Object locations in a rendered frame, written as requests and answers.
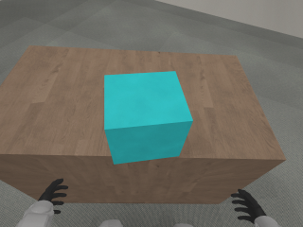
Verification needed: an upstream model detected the right robot hand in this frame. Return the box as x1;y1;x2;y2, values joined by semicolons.
231;189;267;224

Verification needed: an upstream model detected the left robot hand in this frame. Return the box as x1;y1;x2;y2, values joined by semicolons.
38;178;68;214

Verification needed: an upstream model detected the robot left forearm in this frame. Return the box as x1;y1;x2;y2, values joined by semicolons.
16;200;55;227

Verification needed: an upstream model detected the pedestal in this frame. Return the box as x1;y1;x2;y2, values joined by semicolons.
0;45;287;204

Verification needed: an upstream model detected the carton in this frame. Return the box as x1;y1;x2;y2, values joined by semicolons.
104;71;193;165

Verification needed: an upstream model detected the robot right forearm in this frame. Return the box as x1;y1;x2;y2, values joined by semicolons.
254;216;281;227

